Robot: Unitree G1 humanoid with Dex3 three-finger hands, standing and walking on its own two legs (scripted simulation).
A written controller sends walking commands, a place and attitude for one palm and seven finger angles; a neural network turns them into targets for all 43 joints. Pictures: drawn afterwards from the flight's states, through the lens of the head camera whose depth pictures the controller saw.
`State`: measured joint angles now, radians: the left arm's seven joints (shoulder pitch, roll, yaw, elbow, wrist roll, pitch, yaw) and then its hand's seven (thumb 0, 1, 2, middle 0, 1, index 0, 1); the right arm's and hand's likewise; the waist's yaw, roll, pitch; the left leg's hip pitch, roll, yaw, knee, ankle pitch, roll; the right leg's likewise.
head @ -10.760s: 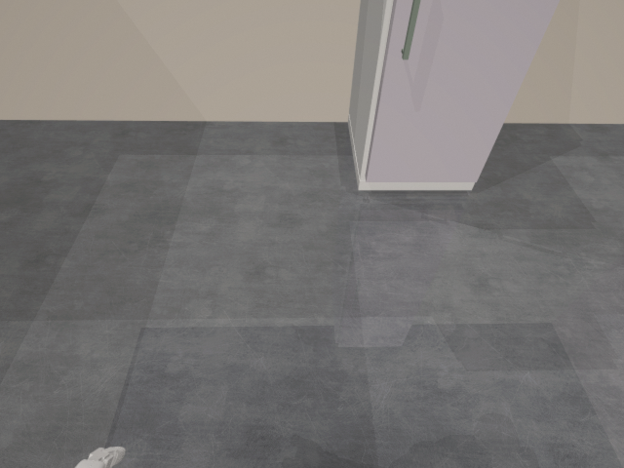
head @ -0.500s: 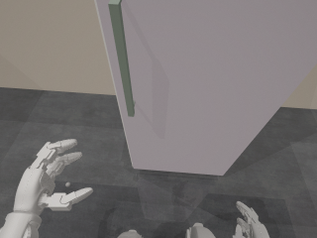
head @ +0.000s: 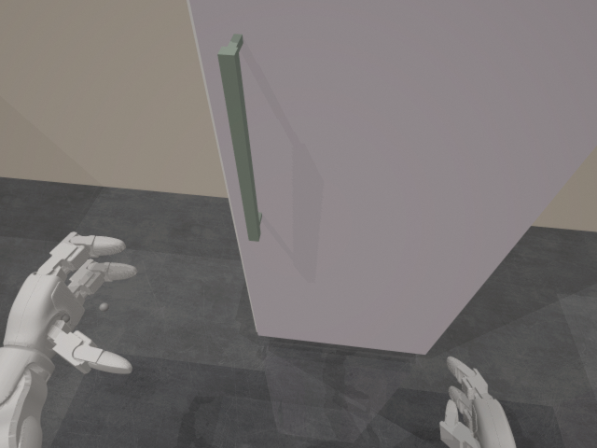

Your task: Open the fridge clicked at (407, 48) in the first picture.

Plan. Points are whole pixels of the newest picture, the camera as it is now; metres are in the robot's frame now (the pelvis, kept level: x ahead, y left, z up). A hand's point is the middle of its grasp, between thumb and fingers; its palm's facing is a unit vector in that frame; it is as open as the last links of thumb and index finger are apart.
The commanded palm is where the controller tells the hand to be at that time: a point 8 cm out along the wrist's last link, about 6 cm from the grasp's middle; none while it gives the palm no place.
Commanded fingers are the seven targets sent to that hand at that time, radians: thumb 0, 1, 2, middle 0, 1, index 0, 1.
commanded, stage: raise the hand to about handle height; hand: left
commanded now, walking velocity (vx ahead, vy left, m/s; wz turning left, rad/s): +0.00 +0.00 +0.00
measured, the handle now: (247, 158) +0.48 +0.12 +0.12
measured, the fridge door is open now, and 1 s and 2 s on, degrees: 0 0 0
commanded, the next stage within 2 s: move the hooked fingers beside the handle in 0.70 s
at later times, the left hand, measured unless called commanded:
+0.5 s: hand (99, 283) +0.27 +0.26 +0.10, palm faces +0.01 -1.00 -0.04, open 14.0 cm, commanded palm +0.24 +0.31 +0.11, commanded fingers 0.00 -0.50 0.30 -0.30 -1.20 -0.30 -1.20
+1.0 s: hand (103, 280) +0.28 +0.26 +0.10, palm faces +0.00 -1.00 -0.02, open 14.0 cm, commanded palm +0.25 +0.30 +0.10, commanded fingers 0.00 -0.50 0.30 -0.30 -1.20 -0.30 -1.20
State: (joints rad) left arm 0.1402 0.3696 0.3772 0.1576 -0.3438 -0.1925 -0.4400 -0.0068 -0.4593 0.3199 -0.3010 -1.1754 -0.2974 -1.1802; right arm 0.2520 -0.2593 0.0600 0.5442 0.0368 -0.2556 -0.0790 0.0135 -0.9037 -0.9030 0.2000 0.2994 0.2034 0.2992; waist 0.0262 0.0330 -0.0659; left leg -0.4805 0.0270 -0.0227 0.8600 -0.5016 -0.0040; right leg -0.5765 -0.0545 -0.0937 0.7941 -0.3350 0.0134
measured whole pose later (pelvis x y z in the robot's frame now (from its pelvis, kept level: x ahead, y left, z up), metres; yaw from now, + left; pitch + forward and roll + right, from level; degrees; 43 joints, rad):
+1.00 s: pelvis -0.01 +0.00 +0.01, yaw -1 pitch +5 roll -1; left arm -0.07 0.39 0.41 0.38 -0.34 -0.18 -0.51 -0.01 -0.50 0.30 -0.30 -1.20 -0.30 -1.20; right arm 0.28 -0.28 0.06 0.58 0.04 -0.25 -0.10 0.01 -0.90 -0.90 0.20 0.30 0.20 0.30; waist 0.02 0.02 -0.04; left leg -0.42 0.02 0.00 0.78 -0.45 0.00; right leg -0.52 -0.06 -0.07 0.72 -0.28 0.01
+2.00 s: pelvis -0.01 -0.01 +0.01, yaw -2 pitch +9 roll +0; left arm -0.43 0.36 0.34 0.71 -0.22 -0.27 -0.36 -0.01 -0.50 0.30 -0.30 -1.20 -0.30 -1.20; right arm 0.31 -0.28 0.04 0.60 0.04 -0.12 -0.08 0.01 -0.91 -0.90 0.20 0.30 0.20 0.30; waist -0.04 0.02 -0.04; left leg -0.49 0.03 0.01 0.77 -0.43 -0.02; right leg -0.62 -0.05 -0.06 0.75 -0.28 -0.01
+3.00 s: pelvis -0.01 +0.00 +0.00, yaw -2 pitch +12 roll +0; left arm -0.57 0.34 0.30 0.84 -0.18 -0.32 -0.29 -0.01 -0.50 0.30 -0.30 -1.20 -0.30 -1.20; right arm 0.33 -0.27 0.03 0.59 0.03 -0.04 -0.04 0.01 -0.91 -0.90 0.20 0.30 0.20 0.30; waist -0.06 0.01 -0.07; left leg -0.57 0.02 0.02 0.82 -0.45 0.00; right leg -0.69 -0.05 -0.05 0.77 -0.28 0.01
